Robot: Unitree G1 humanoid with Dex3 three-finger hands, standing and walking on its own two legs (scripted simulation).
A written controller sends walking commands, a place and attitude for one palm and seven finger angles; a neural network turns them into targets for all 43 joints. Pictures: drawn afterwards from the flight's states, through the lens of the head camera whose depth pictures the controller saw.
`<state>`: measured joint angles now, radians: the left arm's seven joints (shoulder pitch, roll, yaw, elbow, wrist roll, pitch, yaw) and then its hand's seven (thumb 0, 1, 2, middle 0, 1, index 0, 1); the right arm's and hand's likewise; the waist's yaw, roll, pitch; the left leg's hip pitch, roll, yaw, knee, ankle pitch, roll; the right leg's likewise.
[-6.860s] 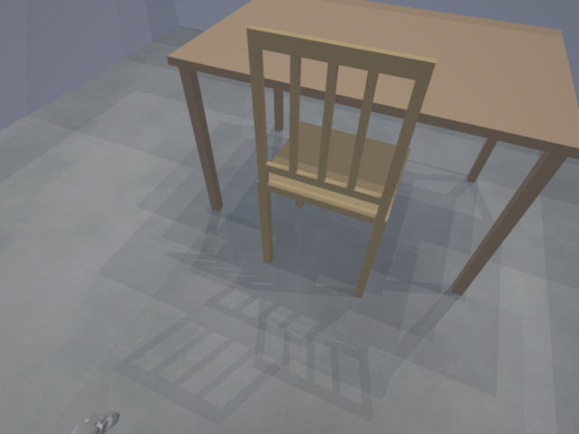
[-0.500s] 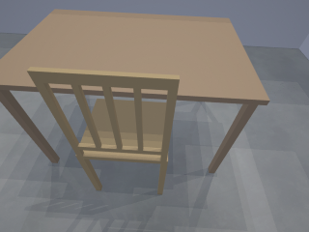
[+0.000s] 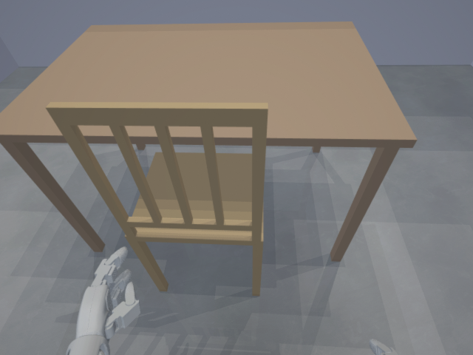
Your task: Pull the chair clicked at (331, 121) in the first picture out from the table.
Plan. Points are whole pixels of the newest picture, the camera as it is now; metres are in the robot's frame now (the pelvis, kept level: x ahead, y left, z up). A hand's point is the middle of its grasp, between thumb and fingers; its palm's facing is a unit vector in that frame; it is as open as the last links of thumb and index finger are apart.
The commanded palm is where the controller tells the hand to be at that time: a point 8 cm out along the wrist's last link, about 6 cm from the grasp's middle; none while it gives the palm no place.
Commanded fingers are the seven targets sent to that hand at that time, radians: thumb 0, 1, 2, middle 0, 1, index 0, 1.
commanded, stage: raise the hand toward the chair's back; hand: left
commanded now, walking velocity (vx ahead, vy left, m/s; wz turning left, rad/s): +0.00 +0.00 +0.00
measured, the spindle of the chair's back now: (177, 181) +0.51 +0.16 -0.04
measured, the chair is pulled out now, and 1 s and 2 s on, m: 0.00 0.00 0.00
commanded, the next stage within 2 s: aim the fingers beside a spindle in 1.90 s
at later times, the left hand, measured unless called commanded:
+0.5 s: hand (156, 336) +0.17 +0.14 -0.04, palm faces -0.18 -0.98 -0.06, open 11.7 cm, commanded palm +0.15 +0.22 -0.04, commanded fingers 0.00 0.06 0.54 -0.12 -0.17 -0.12 -0.17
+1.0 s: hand (127, 315) +0.20 +0.20 -0.03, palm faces -0.02 -1.00 -0.03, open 15.8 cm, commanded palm +0.18 +0.25 -0.03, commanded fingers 0.00 -0.50 0.30 -0.06 -0.08 -0.06 -0.08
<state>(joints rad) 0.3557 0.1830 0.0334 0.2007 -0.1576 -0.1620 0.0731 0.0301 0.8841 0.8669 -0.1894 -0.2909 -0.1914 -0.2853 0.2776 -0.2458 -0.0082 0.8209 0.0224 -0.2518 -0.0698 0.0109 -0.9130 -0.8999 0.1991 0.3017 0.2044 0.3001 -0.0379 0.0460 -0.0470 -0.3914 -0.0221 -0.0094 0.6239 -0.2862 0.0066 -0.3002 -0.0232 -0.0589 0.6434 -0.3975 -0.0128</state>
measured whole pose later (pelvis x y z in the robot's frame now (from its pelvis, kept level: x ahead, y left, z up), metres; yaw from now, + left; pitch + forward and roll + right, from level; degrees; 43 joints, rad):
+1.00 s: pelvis -0.03 +0.01 -0.07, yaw -2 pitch +16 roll -3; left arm 0.39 0.24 0.16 -0.03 -0.27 -0.41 -0.22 0.00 -0.30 0.38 -0.08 -0.12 -0.09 -0.11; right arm 0.21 -0.22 -0.02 0.56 0.03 -0.21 -0.08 0.01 -0.90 -0.90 0.20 0.30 0.20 0.30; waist -0.02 0.02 -0.14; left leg -0.96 0.02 -0.02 1.15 -0.47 0.02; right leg -0.84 0.01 -0.06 1.12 -0.55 -0.01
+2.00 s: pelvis -0.03 +0.00 -0.07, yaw -1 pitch +15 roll -2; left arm 0.30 0.26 0.22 0.09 -0.29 -0.41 -0.28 -0.01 -0.50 0.30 -0.06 -0.08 -0.07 -0.08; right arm 0.23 -0.23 0.01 0.56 0.03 -0.19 -0.06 0.01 -0.90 -0.90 0.20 0.30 0.21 0.30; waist -0.03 0.04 -0.14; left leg -0.91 0.02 -0.04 1.10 -0.45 0.00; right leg -0.79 0.02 -0.08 1.07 -0.54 -0.02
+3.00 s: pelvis -0.03 +0.01 -0.09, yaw -3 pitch +20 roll -2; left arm -0.09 0.23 0.17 0.37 -0.20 -0.43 -0.17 -0.01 -0.50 0.30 -0.06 -0.08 -0.06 -0.08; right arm 0.24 -0.24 0.01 0.58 0.01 -0.10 -0.02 0.01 -0.90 -0.90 0.20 0.30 0.21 0.30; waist -0.05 0.03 -0.16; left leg -1.06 0.02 -0.01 1.21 -0.49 0.02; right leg -0.95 0.01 -0.05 1.19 -0.58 -0.01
